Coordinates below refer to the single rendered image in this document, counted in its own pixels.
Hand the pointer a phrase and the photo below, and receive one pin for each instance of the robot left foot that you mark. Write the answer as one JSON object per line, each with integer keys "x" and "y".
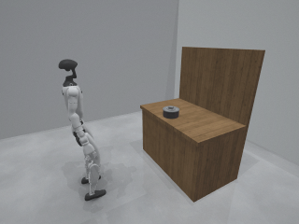
{"x": 85, "y": 181}

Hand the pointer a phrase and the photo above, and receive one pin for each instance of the right robot hand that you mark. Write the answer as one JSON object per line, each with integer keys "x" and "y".
{"x": 88, "y": 150}

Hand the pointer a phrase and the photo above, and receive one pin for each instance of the right robot forearm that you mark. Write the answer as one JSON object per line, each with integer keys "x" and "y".
{"x": 76, "y": 125}

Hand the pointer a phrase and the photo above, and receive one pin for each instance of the lid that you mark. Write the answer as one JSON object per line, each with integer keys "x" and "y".
{"x": 171, "y": 110}

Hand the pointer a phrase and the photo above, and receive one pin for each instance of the pot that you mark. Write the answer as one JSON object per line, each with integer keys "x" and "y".
{"x": 170, "y": 115}

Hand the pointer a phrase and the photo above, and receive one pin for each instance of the robot right upper arm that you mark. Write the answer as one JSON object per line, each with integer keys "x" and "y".
{"x": 72, "y": 96}

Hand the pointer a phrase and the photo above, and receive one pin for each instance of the table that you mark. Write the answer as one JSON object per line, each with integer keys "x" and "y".
{"x": 201, "y": 150}

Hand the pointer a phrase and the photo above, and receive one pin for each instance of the humanoid robot torso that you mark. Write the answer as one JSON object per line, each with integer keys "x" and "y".
{"x": 79, "y": 110}

